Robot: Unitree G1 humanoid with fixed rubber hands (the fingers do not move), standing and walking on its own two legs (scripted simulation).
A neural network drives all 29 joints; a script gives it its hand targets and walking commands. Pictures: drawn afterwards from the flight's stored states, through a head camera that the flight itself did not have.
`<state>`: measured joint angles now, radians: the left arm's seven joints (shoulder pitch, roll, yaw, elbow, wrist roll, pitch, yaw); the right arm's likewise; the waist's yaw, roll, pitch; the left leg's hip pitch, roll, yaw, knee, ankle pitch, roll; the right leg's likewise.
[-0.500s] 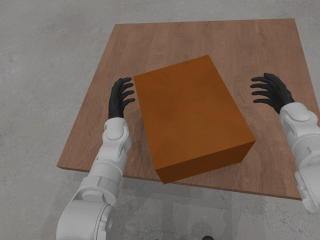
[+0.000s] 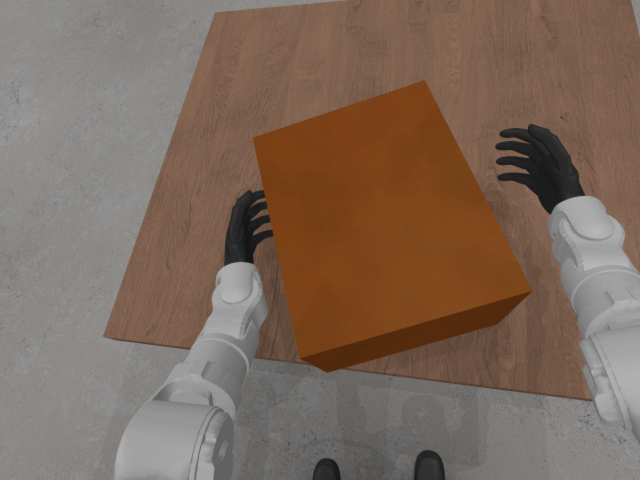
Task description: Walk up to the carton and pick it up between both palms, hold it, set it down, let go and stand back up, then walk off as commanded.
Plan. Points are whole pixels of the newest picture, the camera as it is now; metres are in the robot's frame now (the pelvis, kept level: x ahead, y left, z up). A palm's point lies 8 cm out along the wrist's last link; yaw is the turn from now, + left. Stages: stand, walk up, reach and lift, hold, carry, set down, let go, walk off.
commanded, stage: reach and lift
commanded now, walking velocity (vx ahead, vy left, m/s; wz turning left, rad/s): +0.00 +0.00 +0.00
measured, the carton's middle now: (374, 230) +0.44 +0.02 -0.05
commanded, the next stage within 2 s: none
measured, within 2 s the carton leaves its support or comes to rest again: neither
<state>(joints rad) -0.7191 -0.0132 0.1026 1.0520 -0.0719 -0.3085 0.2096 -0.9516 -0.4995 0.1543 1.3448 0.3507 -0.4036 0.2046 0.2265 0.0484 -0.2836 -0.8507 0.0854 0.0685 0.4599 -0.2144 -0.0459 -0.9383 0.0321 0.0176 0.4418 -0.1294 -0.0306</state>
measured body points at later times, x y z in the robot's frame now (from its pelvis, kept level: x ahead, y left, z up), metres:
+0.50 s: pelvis -0.02 +0.00 +0.00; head +0.15 -0.05 +0.41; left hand +0.37 +0.17 -0.03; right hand +0.48 -0.15 -0.03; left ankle -0.06 +0.16 -0.72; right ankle +0.00 -0.10 -0.72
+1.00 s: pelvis -0.02 +0.00 +0.00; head +0.15 -0.04 +0.41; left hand +0.37 +0.18 -0.03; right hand +0.47 -0.14 -0.03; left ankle -0.06 +0.16 -0.72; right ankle +0.00 -0.10 -0.72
